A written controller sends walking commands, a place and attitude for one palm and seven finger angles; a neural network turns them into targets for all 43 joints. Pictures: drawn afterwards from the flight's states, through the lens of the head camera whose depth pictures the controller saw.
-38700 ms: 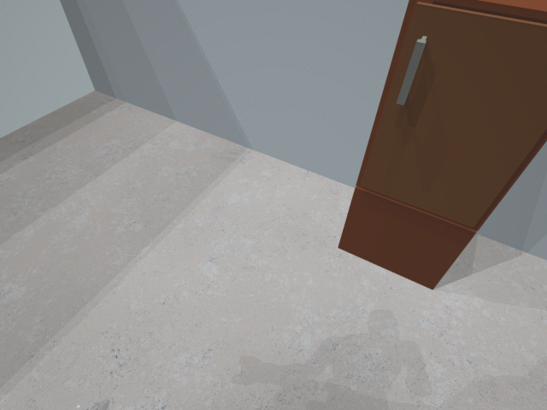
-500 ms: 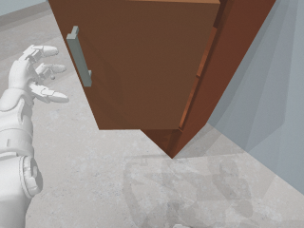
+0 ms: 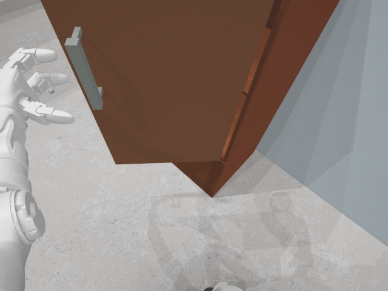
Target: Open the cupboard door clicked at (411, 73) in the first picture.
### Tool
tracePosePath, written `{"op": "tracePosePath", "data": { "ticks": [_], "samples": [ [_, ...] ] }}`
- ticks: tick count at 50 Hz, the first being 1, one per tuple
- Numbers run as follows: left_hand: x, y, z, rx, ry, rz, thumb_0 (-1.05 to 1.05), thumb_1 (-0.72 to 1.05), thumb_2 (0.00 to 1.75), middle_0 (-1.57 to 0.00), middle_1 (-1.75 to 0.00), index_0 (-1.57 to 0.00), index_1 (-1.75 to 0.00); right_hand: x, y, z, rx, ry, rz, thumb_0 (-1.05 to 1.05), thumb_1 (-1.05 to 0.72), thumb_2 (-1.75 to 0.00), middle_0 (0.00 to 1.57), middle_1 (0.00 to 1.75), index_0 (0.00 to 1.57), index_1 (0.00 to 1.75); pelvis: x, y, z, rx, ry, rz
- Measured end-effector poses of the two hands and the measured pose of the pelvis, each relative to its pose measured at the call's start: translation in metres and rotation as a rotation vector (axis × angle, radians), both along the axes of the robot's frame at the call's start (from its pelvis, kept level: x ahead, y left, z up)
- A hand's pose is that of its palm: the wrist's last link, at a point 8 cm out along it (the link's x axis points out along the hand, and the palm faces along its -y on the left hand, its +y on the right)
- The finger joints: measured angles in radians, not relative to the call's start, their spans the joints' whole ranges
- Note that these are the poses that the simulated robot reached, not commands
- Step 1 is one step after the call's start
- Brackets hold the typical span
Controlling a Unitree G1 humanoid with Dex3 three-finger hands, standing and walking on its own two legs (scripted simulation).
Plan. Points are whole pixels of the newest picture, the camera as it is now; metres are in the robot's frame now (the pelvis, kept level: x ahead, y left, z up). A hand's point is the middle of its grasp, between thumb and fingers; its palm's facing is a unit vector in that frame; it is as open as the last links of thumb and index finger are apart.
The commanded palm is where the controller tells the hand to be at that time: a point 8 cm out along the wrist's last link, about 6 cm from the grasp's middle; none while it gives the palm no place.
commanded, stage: move the hooked fingers beside the handle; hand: left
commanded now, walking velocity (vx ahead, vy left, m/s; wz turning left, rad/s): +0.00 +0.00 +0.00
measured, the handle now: (88, 72) +0.53 +0.19 +0.12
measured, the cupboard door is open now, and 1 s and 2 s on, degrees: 47 47 47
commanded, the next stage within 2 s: slide the fingers in behind the handle in 0.96 s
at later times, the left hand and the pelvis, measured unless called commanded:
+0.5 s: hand (49, 86) +0.48 +0.25 +0.13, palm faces +0.01 -1.00 +0.00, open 14.0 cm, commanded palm +0.46 +0.30 +0.12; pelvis +0.00 +0.00 +0.00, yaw +0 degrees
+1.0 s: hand (48, 93) +0.47 +0.25 +0.12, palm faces +0.01 -1.00 -0.01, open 14.0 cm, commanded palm +0.45 +0.30 +0.12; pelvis +0.00 +0.00 +0.00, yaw +1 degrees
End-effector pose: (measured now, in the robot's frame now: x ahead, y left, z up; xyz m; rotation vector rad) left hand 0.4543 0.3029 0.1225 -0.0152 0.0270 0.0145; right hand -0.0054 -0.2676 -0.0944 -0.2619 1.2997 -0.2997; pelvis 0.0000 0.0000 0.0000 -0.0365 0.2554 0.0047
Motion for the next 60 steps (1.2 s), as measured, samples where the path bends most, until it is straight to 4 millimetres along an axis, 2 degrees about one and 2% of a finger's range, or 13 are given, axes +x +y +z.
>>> {"op": "tracePosePath", "data": {
  "ticks": [9, 15, 20, 26, 33, 37, 44, 51, 60],
  "samples": [
    [-0.003, 0.0, 0.009, 0.011, -0.035, -0.003, -0.01, -0.5, 0.3, -0.3, -1.19, -0.3, -1.2, 0.018, 0.0, -0.001, 0.001, -0.041, 0.022, 0.0, -0.9, -0.9, 0.2, 0.3, 0.21, 0.3, 0.001, 0.001, 0.0, -0.004, -0.006, 0.007],
    [0.0, 0.0, 0.002, 0.012, 0.031, -0.008, -0.01, -0.5, 0.3, -0.3, -1.2, -0.3, -1.2, 0.026, 0.003, -0.002, 0.004, -0.068, 0.036, 0.0, -0.9, -0.9, 0.2, 0.3, 0.21, 0.3, -0.001, 0.001, -0.001, -0.003, -0.002, 0.012],
    [0.001, 0.004, -0.004, 0.018, 0.023, 0.006, -0.01, -0.5, 0.3, -0.3, -1.2, -0.3, -1.2, 0.023, 0.004, -0.002, 0.001, -0.054, 0.038, 0.0, -0.9, -0.9, 0.2, 0.3, 0.21, 0.3, -0.003, 0.002, -0.003, -0.003, 0.006, 0.008],
    [0.008, 0.002, 0.006, 0.01, -0.04, -0.004, -0.01, -0.5, 0.3, -0.3, -1.19, -0.3, -1.2, 0.011, 0.004, -0.002, -0.004, -0.015, 0.021, 0.0, -0.9, -0.9, 0.2, 0.3, 0.21, 0.3, -0.001, 0.003, -0.003, -0.007, 0.013, 0.008],
    [0.007, 0.0, 0.002, 0.007, 0.014, -0.023, -0.01, -0.5, 0.3, -0.3, -1.19, -0.3, -1.2, 0.002, 0.007, -0.002, 0.007, 0.001, -0.001, 0.0, -0.9, -0.9, 0.2, 0.3, 0.21, 0.3, 0.003, 0.005, -0.002, -0.007, 0.011, 0.001],
    [0.001, 0.003, -0.003, 0.006, 0.006, -0.002, -0.01, -0.5, 0.31, -0.3, -1.19, -0.3, -1.2, 0.003, 0.009, -0.002, 0.014, -0.007, -0.007, 0.0, -0.9, -0.9, 0.2, 0.3, 0.21, 0.3, 0.003, 0.006, -0.001, -0.005, 0.004, -0.008],
    [-0.008, 0.004, 0.004, 0.007, -0.035, 0.0, -0.01, -0.5, 0.3, -0.3, -1.2, -0.3, -1.2, 0.013, 0.01, -0.003, 0.018, -0.027, 0.017, 0.0, -0.9, -0.9, 0.2, 0.3, 0.21, 0.3, 0.0, 0.005, -0.001, -0.007, -0.013, 0.006],
    [-0.004, 0.004, 0.0, 0.024, 0.025, -0.001, -0.01, -0.5, 0.3, -0.3, -1.2, -0.3, -1.2, 0.022, 0.006, -0.003, -0.001, -0.063, 0.044, 0.0, -0.9, -0.9, 0.2, 0.3, 0.21, 0.3, -0.005, 0.005, -0.003, -0.008, -0.005, 0.017],
    [0.005, -0.003, 0.004, 0.012, -0.015, -0.024, -0.01, -0.5, 0.3, -0.3, -1.19, -0.3, -1.2, 0.012, 0.004, -0.001, -0.01, -0.034, 0.035, 0.0, -0.9, -0.9, 0.2, 0.3, 0.21, 0.3, -0.005, 0.004, -0.004, -0.008, 0.009, 0.013]
  ]
}}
